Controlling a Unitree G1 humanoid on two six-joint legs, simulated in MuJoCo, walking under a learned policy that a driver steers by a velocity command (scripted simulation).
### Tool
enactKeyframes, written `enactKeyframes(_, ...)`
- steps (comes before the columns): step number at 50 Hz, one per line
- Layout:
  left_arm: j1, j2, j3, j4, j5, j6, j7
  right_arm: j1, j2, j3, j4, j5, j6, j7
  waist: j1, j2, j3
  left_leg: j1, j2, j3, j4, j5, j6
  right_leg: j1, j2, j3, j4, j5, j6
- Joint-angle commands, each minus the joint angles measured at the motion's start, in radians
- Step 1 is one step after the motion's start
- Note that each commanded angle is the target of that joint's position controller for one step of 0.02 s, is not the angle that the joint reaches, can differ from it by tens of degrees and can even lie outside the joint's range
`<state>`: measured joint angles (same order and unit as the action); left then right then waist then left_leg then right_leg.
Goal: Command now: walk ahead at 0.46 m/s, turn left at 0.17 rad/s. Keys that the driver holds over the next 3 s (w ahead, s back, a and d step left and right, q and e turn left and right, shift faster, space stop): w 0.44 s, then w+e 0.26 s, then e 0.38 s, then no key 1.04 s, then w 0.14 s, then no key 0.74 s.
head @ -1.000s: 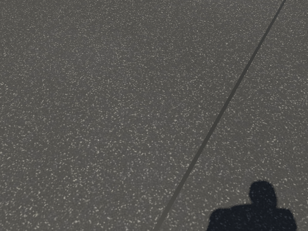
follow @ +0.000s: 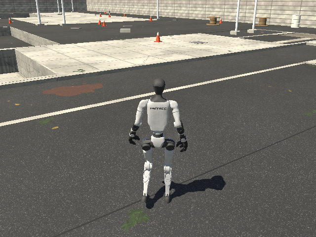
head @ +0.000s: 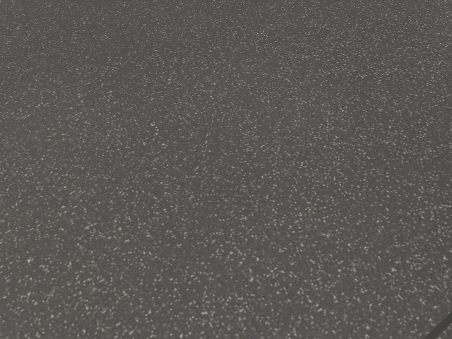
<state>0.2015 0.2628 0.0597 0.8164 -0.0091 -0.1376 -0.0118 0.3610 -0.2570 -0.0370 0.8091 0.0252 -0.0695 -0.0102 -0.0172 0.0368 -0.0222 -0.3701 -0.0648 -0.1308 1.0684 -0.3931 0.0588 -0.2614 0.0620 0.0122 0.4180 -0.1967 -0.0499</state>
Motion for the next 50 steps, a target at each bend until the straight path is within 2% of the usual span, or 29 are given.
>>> enactKeyframes(1, 0.058, 0.082, 0.011, -0.032, 0.010, 0.008, -0.005, -0.065, -0.098, -0.026, -0.090, -0.017, -0.026, 0.009, 0.024, -0.099, 0.064, -0.351, 0.152, 0.013, 0.051, 0.117, -0.009, 0.206, -0.293, 0.350, -0.262, -0.016, -0.169)
enactKeyframes(3, 0.086, 0.094, 0.010, -0.016, 0.006, 0.005, -0.008, -0.076, -0.064, -0.017, -0.096, -0.021, -0.024, 0.012, 0.024, -0.121, 0.055, -0.345, 0.165, 0.055, 0.018, 0.171, -0.026, 0.175, -0.261, 0.261, -0.281, 0.132, -0.176)
enactKeyframes(7, 0.153, 0.120, 0.009, 0.014, -0.004, 0.015, -0.001, -0.213, -0.033, -0.002, -0.158, -0.028, -0.032, 0.012, 0.056, -0.104, 0.064, -0.357, 0.162, 0.103, -0.218, 0.333, -0.047, 0.171, -0.228, 0.142, -0.280, 0.366, -0.163)
enactKeyframes(10, 0.211, 0.138, 0.003, 0.032, -0.012, 0.024, 0.005, -0.327, -0.016, 0.007, -0.193, -0.018, -0.039, 0.026, 0.094, -0.108, 0.075, -0.261, 0.124, 0.139, -0.414, 0.467, -0.044, 0.152, -0.207, 0.095, -0.275, 0.338, -0.137)
enactKeyframes(13, 0.261, 0.148, 0.000, 0.054, -0.016, 0.035, 0.007, -0.402, -0.032, 0.004, -0.228, -0.005, -0.042, 0.043, 0.105, -0.115, 0.098, -0.252, 0.107, 0.132, -0.494, 0.461, -0.026, 0.227, -0.261, 0.121, -0.254, 0.333, -0.137)
enactKeyframes(16, 0.260, 0.168, 0.004, 0.061, -0.013, 0.054, 0.014, -0.405, -0.069, -0.009, -0.246, -0.005, -0.049, 0.057, 0.065, -0.126, 0.078, -0.199, 0.081, 0.139, -0.550, 0.353, 0.017, 0.329, -0.299, 0.124, -0.166, 0.504, -0.111)
enactKeyframes(17, 0.250, 0.183, 0.007, 0.058, -0.010, 0.061, 0.016, -0.351, -0.093, -0.020, -0.236, -0.008, -0.050, 0.055, 0.027, -0.142, 0.033, -0.101, 0.052, 0.162, -0.558, 0.323, 0.036, 0.338, -0.293, 0.112, -0.088, 0.671, -0.100)
enactKeyframes(18, 0.232, 0.181, 0.003, 0.052, -0.004, 0.068, 0.017, -0.214, -0.131, -0.041, -0.198, -0.008, -0.048, 0.049, -0.049, -0.139, -0.053, 0.088, 0.028, 0.183, -0.589, 0.343, 0.068, 0.309, -0.255, 0.078, 0.069, 0.806, -0.080)
enactKeyframes(19, 0.213, 0.163, -0.008, 0.028, 0.010, 0.066, 0.018, -0.020, -0.187, -0.061, -0.154, -0.015, -0.044, 0.037, -0.132, -0.116, -0.184, 0.399, 0.130, 0.085, -0.550, 0.395, 0.123, 0.133, -0.217, 0.053, 0.311, 0.682, -0.052)
enactKeyframes(20, 0.330, 0.039, -0.046, 0.004, 0.011, 0.048, 0.010, 0.108, -0.295, -0.088, -0.133, -0.041, -0.036, 0.031, -0.109, 0.133, -0.364, 0.831, 0.416, -0.363, -0.563, 0.288, 0.283, -0.293, -0.053, -0.011, 0.743, 0.177, 0.021)
enactKeyframes(21, 0.360, 0.059, -0.045, 0.033, -0.001, 0.024, 0.001, 0.133, -0.216, -0.068, -0.116, -0.028, -0.029, 0.033, -0.104, 0.197, -0.451, 0.850, 0.485, -0.626, -0.708, 0.205, 0.315, -0.415, -0.022, 0.125, 0.889, -0.353, 0.015)
enactKeyframes(22, 0.247, 0.156, -0.015, -0.001, -0.032, 0.015, -0.003, 0.053, -0.162, -0.049, -0.119, -0.018, -0.025, 0.030, -0.092, 0.140, -0.250, 0.695, 0.435, -0.479, -0.736, 0.179, 0.255, -0.496, -0.085, 0.115, 0.933, -0.307, 0.005)
enactKeyframes(23, 0.168, 0.157, -0.014, -0.022, -0.037, 0.015, -0.001, -0.036, -0.135, -0.039, -0.132, -0.017, -0.023, 0.030, -0.062, 0.060, -0.130, 0.522, 0.397, -0.319, -0.763, 0.246, 0.218, -0.485, -0.135, 0.083, 0.891, -0.215, 0.005)
enactKeyframes(24, 0.131, 0.138, -0.013, -0.028, -0.026, 0.023, 0.004, -0.096, -0.108, -0.032, -0.133, -0.023, -0.025, 0.036, -0.030, -0.001, -0.053, 0.379, 0.352, -0.223, -0.807, 0.309, 0.197, -0.452, -0.163, 0.067, 0.830, -0.159, 0.012)
enactKeyframes(25, 0.145, 0.124, -0.007, -0.021, -0.020, 0.039, 0.008, -0.134, -0.087, -0.026, -0.134, -0.031, -0.034, 0.040, 0.007, 0.017, -0.021, 0.283, 0.316, -0.146, -0.851, 0.332, 0.179, -0.392, -0.193, 0.073, 0.787, -0.115, 0.017)
enactKeyframes(27, 0.195, 0.070, -0.013, -0.003, -0.019, 0.070, 0.011, -0.154, -0.086, -0.032, -0.111, -0.032, -0.053, 0.047, 0.043, 0.044, 0.002, 0.171, 0.294, -0.056, -0.918, 0.360, 0.183, -0.320, -0.201, 0.073, 0.767, -0.069, 0.032)
enactKeyframes(30, 0.139, 0.073, -0.004, -0.031, -0.015, 0.086, 0.020, -0.136, -0.108, -0.042, -0.070, -0.041, -0.067, 0.040, 0.045, 0.027, 0.052, 0.150, 0.289, 0.053, -0.955, 0.444, 0.179, -0.397, -0.195, 0.111, 0.696, 0.046, 0.049)
enactKeyframes(33, 0.058, 0.069, -0.001, -0.061, -0.010, 0.075, 0.010, -0.118, -0.122, -0.044, -0.044, -0.041, -0.065, 0.026, 0.025, 0.012, 0.064, 0.200, 0.271, 0.144, -0.956, 0.491, 0.149, -0.434, -0.177, 0.115, 0.522, 0.224, 0.046)
enactKeyframes(36, -0.055, 0.045, -0.012, -0.101, -0.002, 0.067, -0.010, -0.104, -0.146, -0.045, -0.026, -0.035, -0.057, 0.014, -0.017, -0.007, 0.095, 0.229, 0.269, 0.215, -0.949, 0.537, 0.124, -0.403, -0.161, 0.047, 0.337, 0.338, 0.035)
enactKeyframes(40, -0.144, 0.046, -0.011, -0.181, 0.006, 0.065, -0.043, -0.067, -0.180, -0.050, -0.001, -0.020, -0.018, -0.006, -0.042, 0.011, 0.083, 0.352, 0.304, 0.260, -0.813, 0.779, 0.094, -0.392, -0.127, -0.032, 0.220, 0.263, 0.018)
enactKeyframes(42, -0.105, 0.078, 0.004, -0.202, 0.007, 0.068, -0.056, -0.087, -0.205, -0.058, -0.008, -0.008, 0.005, -0.019, -0.010, 0.043, 0.039, 0.407, 0.315, 0.268, -0.700, 0.938, 0.067, -0.337, -0.088, -0.065, 0.198, 0.146, -0.011)
enactKeyframes(43, -0.036, 0.102, 0.018, -0.193, 0.007, 0.069, -0.058, -0.102, -0.215, -0.062, -0.016, -0.004, 0.016, -0.027, 0.026, 0.055, -0.003, 0.411, 0.307, 0.274, -0.599, 1.024, 0.050, -0.256, -0.054, -0.086, 0.182, 0.104, -0.028)
enactKeyframes(44, 0.087, 0.142, 0.041, -0.166, 0.006, 0.067, -0.055, -0.120, -0.209, -0.061, -0.026, -0.003, 0.027, -0.033, 0.091, 0.033, -0.065, 0.382, 0.270, 0.295, -0.427, 1.015, 0.021, -0.106, -0.013, -0.095, 0.106, 0.159, -0.056)
enactKeyframes(45, 0.186, 0.219, 0.069, -0.152, 0.009, 0.069, -0.035, -0.092, -0.187, -0.051, -0.041, -0.016, 0.023, -0.033, 0.132, -0.062, -0.141, 0.232, 0.199, 0.309, -0.164, 0.771, -0.037, 0.121, -0.071, 0.017, 0.062, 0.465, -0.105)
enactKeyframes(46, 0.172, 0.317, 0.079, -0.172, 0.017, 0.080, -0.012, 0.035, -0.053, -0.010, -0.069, -0.077, 0.007, -0.017, 0.019, -0.328, -0.258, -0.138, 0.042, 0.280, 0.195, -0.223, -0.101, 0.467, -0.335, 0.368, 0.187, 1.003, -0.257)
enactKeyframes(47, 0.182, 0.294, 0.068, -0.220, 0.027, 0.078, -0.014, 0.069, -0.111, -0.007, -0.070, -0.050, -0.013, 0.005, 0.056, -0.272, -0.491, -0.260, -0.024, 0.048, 0.416, -0.341, -0.113, 0.599, -0.467, 0.695, 0.084, 0.864, -0.417)
enactKeyframes(48, 0.128, 0.235, 0.059, -0.242, 0.024, 0.083, -0.018, -0.040, -0.179, -0.026, -0.085, -0.016, -0.014, 0.013, 0.096, -0.131, -0.427, -0.304, 0.037, -0.004, 0.416, -0.233, -0.095, 0.522, -0.406, 0.581, 0.037, 0.711, -0.364)
enactKeyframes(49, 0.066, 0.192, 0.048, -0.245, 0.004, 0.090, -0.013, -0.114, -0.168, -0.022, -0.114, -0.014, -0.007, 0.006, 0.074, -0.060, -0.288, -0.344, 0.071, 0.022, 0.343, -0.137, -0.090, 0.389, -0.352, 0.476, 0.013, 0.573, -0.305)
enactKeyframes(50, 0.024, 0.164, 0.038, -0.251, -0.007, 0.098, -0.007, -0.140, -0.155, -0.023, -0.110, -0.026, 0.006, -0.008, 0.047, -0.009, -0.189, -0.329, 0.103, 0.031, 0.273, -0.087, -0.098, 0.244, -0.309, 0.413, -0.021, 0.504, -0.267)
